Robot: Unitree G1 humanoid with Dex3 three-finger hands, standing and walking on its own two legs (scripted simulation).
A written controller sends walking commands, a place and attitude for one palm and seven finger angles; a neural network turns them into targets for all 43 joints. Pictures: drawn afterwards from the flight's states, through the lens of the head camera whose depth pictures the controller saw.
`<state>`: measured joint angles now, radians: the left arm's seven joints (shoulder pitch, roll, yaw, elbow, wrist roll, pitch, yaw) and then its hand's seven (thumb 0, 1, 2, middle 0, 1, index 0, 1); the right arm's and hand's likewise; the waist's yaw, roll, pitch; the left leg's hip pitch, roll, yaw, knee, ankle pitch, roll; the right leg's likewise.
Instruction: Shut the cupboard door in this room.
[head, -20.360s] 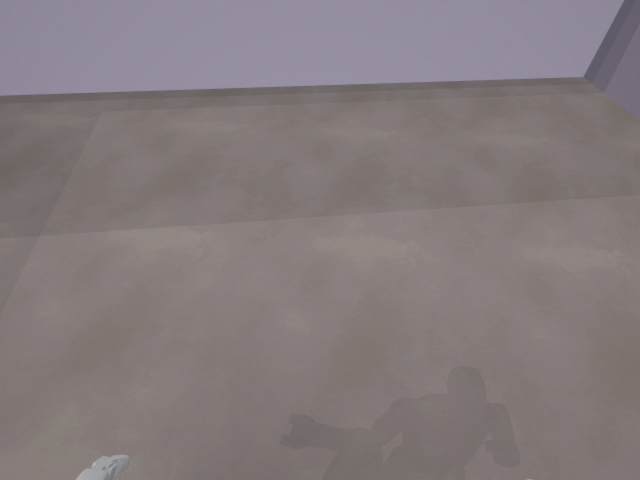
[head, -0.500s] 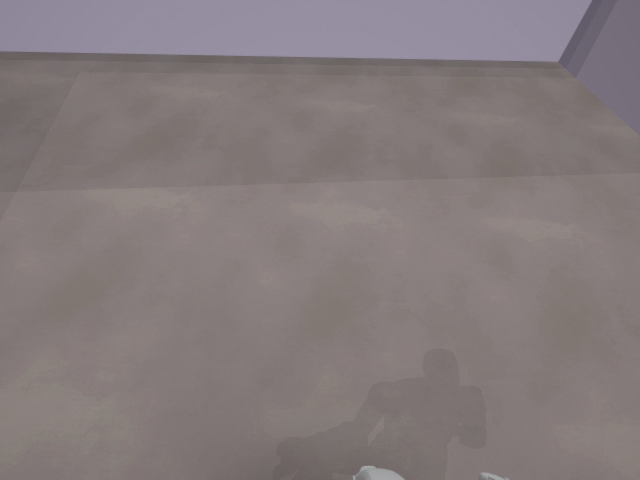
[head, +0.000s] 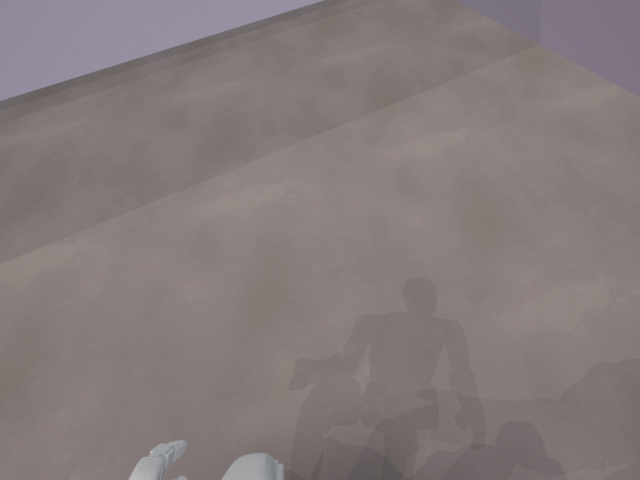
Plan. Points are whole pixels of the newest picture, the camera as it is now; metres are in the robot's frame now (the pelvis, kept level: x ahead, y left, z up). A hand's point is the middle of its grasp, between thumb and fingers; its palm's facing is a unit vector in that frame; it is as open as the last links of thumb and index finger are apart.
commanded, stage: turn or walk to find it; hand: left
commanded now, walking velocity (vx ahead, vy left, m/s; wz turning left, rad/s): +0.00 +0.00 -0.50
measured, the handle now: out of the picture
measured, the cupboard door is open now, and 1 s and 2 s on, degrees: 81 81 81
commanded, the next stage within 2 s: none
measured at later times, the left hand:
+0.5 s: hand out of the picture +0.10 +0.25 -0.18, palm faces -0.16 -0.96 -0.21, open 7.3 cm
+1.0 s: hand (256, 441) +0.19 +0.11 -0.15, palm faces -0.48 -0.84 -0.27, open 7.3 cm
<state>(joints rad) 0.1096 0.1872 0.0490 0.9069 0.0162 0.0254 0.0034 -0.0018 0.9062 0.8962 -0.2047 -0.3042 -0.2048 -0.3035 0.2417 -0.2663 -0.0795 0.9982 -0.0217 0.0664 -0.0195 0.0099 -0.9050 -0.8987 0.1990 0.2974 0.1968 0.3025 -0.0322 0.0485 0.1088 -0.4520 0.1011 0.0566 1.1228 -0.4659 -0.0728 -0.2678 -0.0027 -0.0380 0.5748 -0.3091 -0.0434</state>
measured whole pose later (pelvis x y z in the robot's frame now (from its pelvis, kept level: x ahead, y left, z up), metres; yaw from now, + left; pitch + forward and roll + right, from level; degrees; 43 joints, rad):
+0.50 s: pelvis +0.01 +0.05 +0.00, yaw -14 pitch +0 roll -2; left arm 0.22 0.26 0.10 0.97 0.03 0.08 -0.01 0.00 0.91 0.90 -0.20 -0.30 -0.20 -0.30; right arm 0.15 -0.18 -0.03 0.90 -0.02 0.01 -0.02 0.01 -0.90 -0.90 0.20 0.30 0.20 0.30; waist 0.04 -0.04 0.07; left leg -0.24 0.06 0.11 0.54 -0.30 0.03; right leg -0.46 0.05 0.06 1.07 -0.47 0.05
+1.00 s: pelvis -0.01 +0.01 +0.00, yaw -30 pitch -1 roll +1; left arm 0.12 0.18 0.05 0.91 0.02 0.03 0.00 0.00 0.91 0.90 -0.20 -0.30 -0.20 -0.30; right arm 0.26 -0.25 -0.09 1.00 -0.02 0.07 -0.01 0.01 -0.90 -0.90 0.20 0.30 0.20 0.30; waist -0.03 0.05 0.10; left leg -0.44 0.12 0.08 1.11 -0.47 -0.06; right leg -0.29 0.00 -0.06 0.60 -0.30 -0.04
